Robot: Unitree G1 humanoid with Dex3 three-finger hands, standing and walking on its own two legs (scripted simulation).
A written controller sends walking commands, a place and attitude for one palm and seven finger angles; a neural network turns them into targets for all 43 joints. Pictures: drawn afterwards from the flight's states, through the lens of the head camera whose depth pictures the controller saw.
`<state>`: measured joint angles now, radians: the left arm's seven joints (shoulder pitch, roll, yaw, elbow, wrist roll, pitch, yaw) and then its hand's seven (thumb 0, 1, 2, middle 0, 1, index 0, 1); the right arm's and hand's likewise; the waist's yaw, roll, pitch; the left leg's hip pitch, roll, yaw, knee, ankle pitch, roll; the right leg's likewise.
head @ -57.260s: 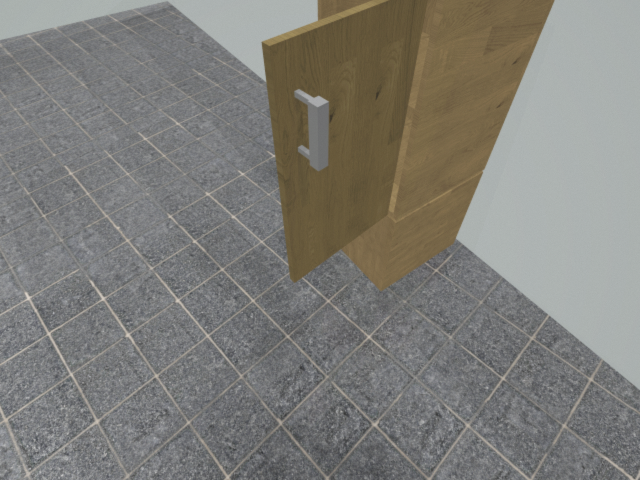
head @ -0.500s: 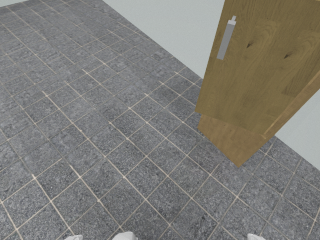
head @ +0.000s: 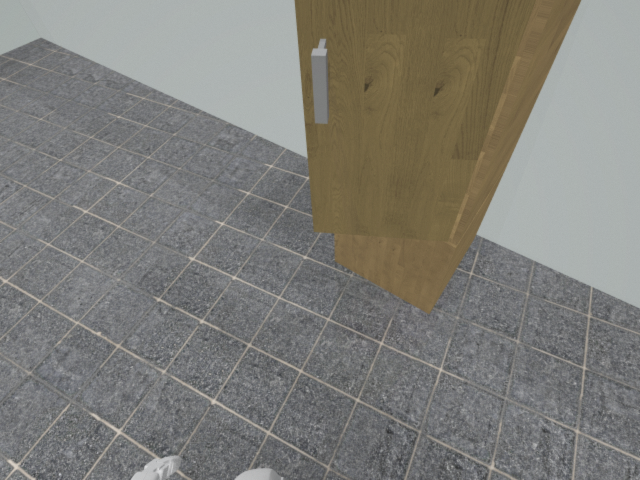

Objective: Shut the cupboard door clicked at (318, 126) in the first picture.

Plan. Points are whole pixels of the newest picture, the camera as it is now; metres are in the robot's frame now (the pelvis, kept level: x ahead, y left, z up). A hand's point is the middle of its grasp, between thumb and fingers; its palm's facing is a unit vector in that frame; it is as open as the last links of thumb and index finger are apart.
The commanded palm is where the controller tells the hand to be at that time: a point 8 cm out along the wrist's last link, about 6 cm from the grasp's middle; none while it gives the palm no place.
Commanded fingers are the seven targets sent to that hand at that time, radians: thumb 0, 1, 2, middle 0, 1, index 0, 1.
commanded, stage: take the last steps up to it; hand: left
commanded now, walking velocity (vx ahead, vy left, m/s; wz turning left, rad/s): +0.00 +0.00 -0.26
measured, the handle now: (322, 81) +0.71 +0.02 +0.11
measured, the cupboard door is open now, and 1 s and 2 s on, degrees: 29 29 29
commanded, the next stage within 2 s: come to a stop and stand still in 0.78 s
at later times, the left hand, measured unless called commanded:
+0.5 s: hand (208, 461) +0.17 +0.18 -0.16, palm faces -0.16 -0.98 -0.14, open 7.4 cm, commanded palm none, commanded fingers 0.00 0.90 0.90 -0.20 -0.30 -0.20 -0.30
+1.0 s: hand (288, 384) +0.29 +0.08 -0.18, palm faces -0.10 -0.98 -0.18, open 7.3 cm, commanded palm none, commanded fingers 0.00 0.90 0.90 -0.20 -0.30 -0.20 -0.30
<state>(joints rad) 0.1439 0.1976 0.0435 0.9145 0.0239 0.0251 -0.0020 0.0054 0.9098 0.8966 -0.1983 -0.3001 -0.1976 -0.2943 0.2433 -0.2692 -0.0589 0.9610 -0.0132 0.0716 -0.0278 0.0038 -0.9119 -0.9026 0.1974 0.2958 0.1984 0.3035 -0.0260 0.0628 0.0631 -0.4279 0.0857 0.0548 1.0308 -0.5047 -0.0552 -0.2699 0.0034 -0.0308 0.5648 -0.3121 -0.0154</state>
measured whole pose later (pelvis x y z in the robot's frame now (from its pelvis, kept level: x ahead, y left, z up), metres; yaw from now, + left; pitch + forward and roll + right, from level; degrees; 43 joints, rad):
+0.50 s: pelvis +0.07 +0.00 +0.02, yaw -9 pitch +1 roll -3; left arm 0.18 0.23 0.08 0.99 0.03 0.05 -0.05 0.01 0.91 0.90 -0.20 -0.30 -0.19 -0.29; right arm 0.43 -0.17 -0.02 1.03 -0.04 -0.04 -0.03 0.00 -0.91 -0.90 0.20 0.30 0.20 0.30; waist -0.04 -0.03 0.02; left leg -0.10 0.11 0.16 0.35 -0.27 -0.02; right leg -0.56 -0.06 -0.01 0.98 -0.22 0.03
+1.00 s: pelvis +0.23 -0.10 +0.00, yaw -7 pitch +1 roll -2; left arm 0.22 0.18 0.03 1.09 0.01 -0.01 0.02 -0.01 0.93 0.90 -0.20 -0.30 -0.20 -0.29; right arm 0.21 -0.16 -0.02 1.00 -0.02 -0.03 -0.02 0.00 -0.92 -0.90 0.19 0.30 0.19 0.30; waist -0.01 -0.01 0.02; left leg -0.34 0.07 0.11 0.62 -0.25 0.02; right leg -0.15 0.01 -0.14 0.51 -0.36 -0.01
